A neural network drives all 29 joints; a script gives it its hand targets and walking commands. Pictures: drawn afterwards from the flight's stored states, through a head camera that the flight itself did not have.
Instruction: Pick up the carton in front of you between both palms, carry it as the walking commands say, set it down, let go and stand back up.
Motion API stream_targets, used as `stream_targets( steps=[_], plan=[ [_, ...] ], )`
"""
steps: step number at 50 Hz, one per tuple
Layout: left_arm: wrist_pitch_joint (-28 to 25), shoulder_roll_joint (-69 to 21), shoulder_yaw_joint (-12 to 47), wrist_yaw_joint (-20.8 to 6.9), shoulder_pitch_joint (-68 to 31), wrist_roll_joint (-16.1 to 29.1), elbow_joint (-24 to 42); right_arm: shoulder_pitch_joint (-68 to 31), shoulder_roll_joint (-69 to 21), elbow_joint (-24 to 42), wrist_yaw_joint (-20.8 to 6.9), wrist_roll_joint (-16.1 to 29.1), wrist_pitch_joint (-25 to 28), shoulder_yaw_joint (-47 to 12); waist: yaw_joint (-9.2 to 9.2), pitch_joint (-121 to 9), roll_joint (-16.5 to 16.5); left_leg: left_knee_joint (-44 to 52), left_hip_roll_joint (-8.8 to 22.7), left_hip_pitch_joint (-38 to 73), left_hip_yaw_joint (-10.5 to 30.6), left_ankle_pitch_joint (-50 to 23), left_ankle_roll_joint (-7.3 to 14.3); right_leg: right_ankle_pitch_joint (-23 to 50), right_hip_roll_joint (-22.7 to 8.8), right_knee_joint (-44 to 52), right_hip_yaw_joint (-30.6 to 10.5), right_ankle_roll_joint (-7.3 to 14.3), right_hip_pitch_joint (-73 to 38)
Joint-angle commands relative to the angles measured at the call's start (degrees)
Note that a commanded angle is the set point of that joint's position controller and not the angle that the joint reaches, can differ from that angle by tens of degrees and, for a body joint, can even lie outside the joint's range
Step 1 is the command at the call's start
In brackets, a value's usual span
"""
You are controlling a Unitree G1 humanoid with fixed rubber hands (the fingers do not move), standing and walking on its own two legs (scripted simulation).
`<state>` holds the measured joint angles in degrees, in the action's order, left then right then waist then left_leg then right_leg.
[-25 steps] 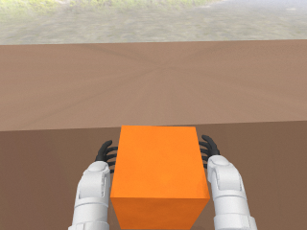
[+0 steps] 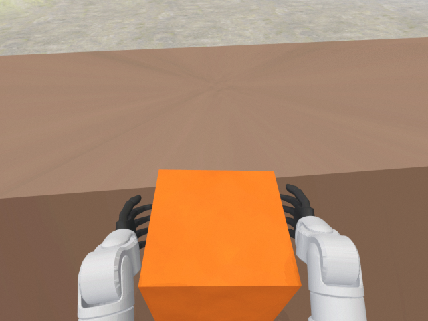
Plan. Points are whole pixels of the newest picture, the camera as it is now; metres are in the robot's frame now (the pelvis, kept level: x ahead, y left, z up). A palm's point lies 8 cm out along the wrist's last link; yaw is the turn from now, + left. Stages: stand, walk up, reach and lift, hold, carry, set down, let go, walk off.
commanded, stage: carry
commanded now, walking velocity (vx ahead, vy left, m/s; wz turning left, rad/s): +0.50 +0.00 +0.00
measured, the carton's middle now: (215, 253) +0.26 +0.01 +0.01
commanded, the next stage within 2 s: none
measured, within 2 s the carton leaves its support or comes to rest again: neither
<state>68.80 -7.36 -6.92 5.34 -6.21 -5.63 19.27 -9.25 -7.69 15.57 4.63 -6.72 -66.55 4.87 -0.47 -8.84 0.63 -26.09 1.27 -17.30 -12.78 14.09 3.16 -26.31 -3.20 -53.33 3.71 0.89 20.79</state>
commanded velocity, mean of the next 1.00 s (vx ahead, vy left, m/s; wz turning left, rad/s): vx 0.50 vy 0.00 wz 0.00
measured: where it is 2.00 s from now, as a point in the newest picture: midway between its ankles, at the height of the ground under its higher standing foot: (219, 164)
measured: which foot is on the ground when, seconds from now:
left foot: down 0.00-0.30, up 0.32-0.74, down 0.76-1.00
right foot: up 0.00-0.26, down 0.28-0.78, up 0.80-1.00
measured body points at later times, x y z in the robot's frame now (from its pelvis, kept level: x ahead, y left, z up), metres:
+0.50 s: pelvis +0.30 -0.06 +0.01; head +0.33 -0.07 +0.46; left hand +0.57 +0.11 +0.07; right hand +0.60 -0.19 +0.07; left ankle +0.28 +0.09 -0.66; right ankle +0.30 -0.12 -0.74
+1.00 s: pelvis +0.64 +0.01 +0.01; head +0.67 +0.02 +0.46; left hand +0.92 +0.15 +0.07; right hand +0.92 -0.16 +0.08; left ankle +0.63 +0.07 -0.74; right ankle +0.65 -0.15 -0.66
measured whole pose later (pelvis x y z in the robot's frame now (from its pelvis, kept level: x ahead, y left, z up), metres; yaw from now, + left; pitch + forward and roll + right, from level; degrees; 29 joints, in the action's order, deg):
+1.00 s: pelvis +0.64 +0.01 +0.01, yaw -1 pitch +5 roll -2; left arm 69.0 -7.5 -4.6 5.1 -7.6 -6.5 21.4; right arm -8.5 -7.6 20.6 4.9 -5.5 -67.2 6.7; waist 1.5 -2.3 -0.1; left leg -18.1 2.4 -11.8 -14.8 11.4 4.1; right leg -13.2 -6.1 -56.5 5.2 0.5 33.0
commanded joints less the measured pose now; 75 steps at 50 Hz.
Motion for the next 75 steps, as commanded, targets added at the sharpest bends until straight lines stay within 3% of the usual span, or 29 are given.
stream_targets(
  steps=[1,5,10,13,14,15,16,17,19,20,24,33,37,38,39,40,41,43,44,51,58,60,62,63,64,65,68,70,75],
  plan=[
    [0.9,-49.51,42.29,-15.66,-35.48,25.47,6.09,-27.97,-51.22,7.09,-12.79,23.06,-2.66,-38.56,1.76,-7.9,-2.55,16.14,21.65,24.55,27.73,2.18,7.44,2.73,-4.59,-5.48,-2.1,0.79,24.61],
    [1.59,-48.99,40.91,-14.23,-32.33,23.5,4.25,-27.64,-50.05,6.35,-13.21,24.69,-4.07,-39.08,1.59,-6.48,-6.48,17.38,15.74,21.19,14.37,-5.79,4.73,11.53,-2.35,10.08,3.31,-1.35,17.65],
    [2.23,-48.43,39.63,-13.31,-30.62,21.26,2.95,-26.05,-48.95,4.22,-14.17,24.75,-4.92,-38.54,1.62,-3.52,-10.27,14.01,13.21,17.84,6.56,-14.89,2.24,20.78,0.36,22.15,8.65,-0.49,7.79],
    [2.18,-48.62,39.14,-13.55,-30.43,21.14,2.5,-26.69,-48.86,4.54,-14.38,24.33,-5.03,-38.68,0.34,-6.43,-7.38,-0.45,10.19,11.69,0.12,-22.63,-0.67,18.55,4.04,26.17,13.41,0.74,-10.62],
    [2.09,-48.62,38.84,-13.68,-29.93,21.06,2.04,-26.64,-48.25,4.58,-14.38,24.14,-5.07,-38.68,-0.7,-10.03,-4.38,-11.37,8.56,5.15,-1.25,-20.05,-2.2,15.02,1.66,25.67,10.18,0.98,-22.03],
    [1.96,-47.72,38.27,-13.76,-29.13,20.32,1.59,-27.1,-48.2,5.11,-14.41,24.13,-5.26,-38.87,-1.5,-13.63,7.63,-28.67,4.52,-6.62,-1.16,-6.8,-5.38,0.7,-13.58,34.15,-14.48,5.27,-30.53],
    [1.5,-48.47,38.23,-13.9,-28.9,20.03,0.31,-28.11,-48.68,5.79,-14.39,24.4,-5.4,-39.47,-1.5,-14.57,17.88,-41.46,-1.69,-21.12,3.91,12.6,-5.53,2.17,-22.95,41.52,-34.27,11.85,-37.36],
    [1.24,-50.43,39.19,-14.04,-29.55,20.79,1.52,-27.96,-50.1,5.36,-14.51,24.17,-4.9,-39.57,-0.83,-14.31,12.42,-47.74,2.3,-23.82,10.26,12.78,-3.52,10.32,-22.86,41.15,-31.4,12.04,-36.02],
    [-0.09,-54.36,40.63,-14.36,-31.61,21.93,4.17,-28.53,-52.94,6.31,-14.78,24.23,-3.43,-39.53,-0.47,-13.93,2.67,-46.74,6.43,-23.52,11.99,7.22,-1.75,21.76,-19.62,38.64,-20.48,9.36,-30.17],
    [-0.74,-55.54,41.41,-14.53,-32.42,22.55,5.41,-27.66,-53.6,6.91,-14.69,23.77,-2.68,-39.89,-0.23,-13.31,1.13,-42.75,7.73,-21.71,12.5,3.99,-1.82,24.79,-17.89,39.3,-15.55,7.56,-27.11],
    [-1.94,-55.4,43.15,-15.22,-31.25,24.21,7.53,-23.41,-55.83,6.59,-13.73,22.62,-0.58,-40.98,-0.37,-12.77,5.46,-31.05,6.06,-19.65,8.36,-0.24,-2.56,27.9,-14.41,41.47,-5.0,6.2,-26.29],
    [-0.42,-48.82,41.39,-15.49,-25.33,22.61,7.61,-20.17,-50.61,8.84,-13.08,21.95,-2.04,-40.59,-0.75,-3.1,7.82,-4.63,2.19,-16.18,-0.18,-12.38,-1.66,39.18,-10.61,40.94,5.3,5.16,-27.57],
    [1.04,-46.38,41.0,-14.97,-27.01,22.01,7.69,-21.14,-48.27,7.38,-13.79,22.87,-3.57,-39.24,0.85,-6.53,6.37,0.24,-2.71,5.0,-5.89,-8.25,-0.54,49.58,-7.79,23.26,11.19,1.84,-22.47],
    [1.36,-45.54,40.96,-14.87,-27.7,21.91,7.57,-21.06,-47.74,6.77,-13.99,22.78,-3.8,-38.7,2.03,-9.88,3.0,0.51,1.75,17.68,0.12,-4.29,-0.29,39.11,-6.34,13.04,10.45,0.52,-13.4],
    [2.04,-45.8,41.57,-14.74,-29.4,22.47,8.76,-21.09,-47.04,5.3,-14.28,21.78,-3.64,-37.89,2.69,-15.51,-11.09,5.81,18.48,31.11,26.94,8.27,7.28,23.61,-1.36,-5.51,8.98,-2.47,3.07],
    [2.16,-45.66,41.74,-14.87,-29.94,22.42,8.33,-19.82,-48.69,3.76,-14.42,22.34,-3.48,-38.07,2.3,-15.26,-18.28,14.83,24.46,34.57,43.36,3.16,11.4,0.26,4.19,-16.44,3.87,-2.45,15.49],
    [1.77,-47.76,42.24,-14.9,-30.69,22.3,7.1,-21.45,-50.06,5.16,-14.53,23.29,-3.32,-38.48,1.91,-14.43,-13.51,13.34,23.98,33.25,37.12,-5.21,10.83,0.06,0.49,-22.84,-1.5,-0.9,18.36],
    [0.51,-51.44,42.59,-15.07,-31.53,22.82,6.93,-23.78,-53.94,6.31,-14.63,24.01,-2.48,-39.31,1.77,-13.44,-3.81,11.21,20.66,26.56,25.28,-15.99,7.32,6.07,-3.86,-19.87,-3.6,0.93,17.86],
    [-0.06,-52.9,42.85,-15.01,-31.37,22.85,6.86,-24.65,-55.02,7.11,-14.7,24.36,-2.06,-39.82,1.48,-13.14,-3.2,12.2,19.39,23.52,21.23,-15.48,5.37,9.04,-4.99,-15.67,-3.66,0.99,15.96],
    [-1.77,-53.0,43.32,-13.04,-27.12,20.52,7.66,-22.11,-52.12,9.43,-15.68,25.28,-1.52,-40.28,1.31,-8.6,-8.27,15.77,14.34,23.06,8.3,-17.51,4.18,17.75,-2.96,5.91,3.55,-1.28,17.12],
    [1.24,-48.42,42.88,-13.52,-27.62,21.7,8.33,-19.71,-47.27,7.66,-14.94,22.59,-3.68,-37.9,1.64,-0.67,-9.7,13.53,12.72,23.86,2.97,-26.22,2.79,25.03,-0.16,22.51,9.17,0.65,12.78],
    [1.85,-47.74,42.43,-13.92,-28.11,22.19,7.75,-20.83,-46.87,7.34,-14.76,22.27,-4.16,-37.75,1.01,-1.77,-10.5,7.64,12.47,23.25,0.94,-33.73,1.52,24.0,1.44,24.01,10.53,1.63,5.39],
    [2.0,-47.52,41.54,-14.27,-27.55,22.38,6.36,-21.95,-46.48,7.52,-14.61,22.34,-4.56,-37.98,-0.79,-7.49,-6.61,-10.11,8.48,15.61,-2.89,-33.95,-1.0,17.96,4.88,26.39,13.06,1.67,-14.15],
    [2.09,-46.84,41.16,-14.36,-28.07,22.35,6.28,-23.29,-46.08,7.64,-14.6,22.43,-4.61,-38.19,-1.97,-11.32,0.91,-25.17,7.09,5.86,-1.53,-18.83,-2.54,10.35,-5.96,28.82,-1.74,2.07,-24.41],
    [1.48,-46.59,40.44,-14.71,-28.91,21.86,4.84,-25.25,-46.87,9.32,-14.36,22.89,-4.94,-39.43,-2.46,-16.17,18.24,-42.59,-1.56,-14.25,2.68,7.53,-4.73,3.56,-21.01,35.8,-30.54,11.05,-38.2],
    [1.23,-48.21,40.95,-14.86,-29.03,22.97,4.5,-26.47,-46.85,8.62,-14.31,22.74,-4.64,-39.57,-2.03,-14.89,15.64,-50.66,-1.0,-19.92,10.45,13.46,-3.17,11.6,-21.06,40.05,-33.46,12.67,-36.46],
    [-0.46,-52.43,43.16,-14.96,-35.6,24.71,6.12,-30.06,-51.18,7.79,-14.16,23.91,-2.74,-40.79,-0.93,-13.69,1.61,-49.15,5.37,-20.24,13.37,6.26,-0.55,30.65,-17.24,35.68,-16.3,9.93,-27.62],
    [-1.48,-52.72,44.22,-14.81,-37.9,25.36,6.24,-30.6,-51.86,6.47,-13.82,23.77,-1.55,-41.23,-0.59,-14.08,2.5,-43.36,5.68,-17.68,12.24,3.16,-0.84,26.26,-15.17,37.45,-10.34,8.31,-23.85],
    [-2.68,-47.21,43.92,-14.45,-41.92,25.02,2.4,-34.75,-48.09,1.97,-12.42,22.55,0.12,-41.45,-1.01,-10.44,4.72,-28.21,4.99,-23.01,8.45,-1.57,-2.31,28.5,-12.76,38.74,-3.49,10.16,-24.39]
  ],
)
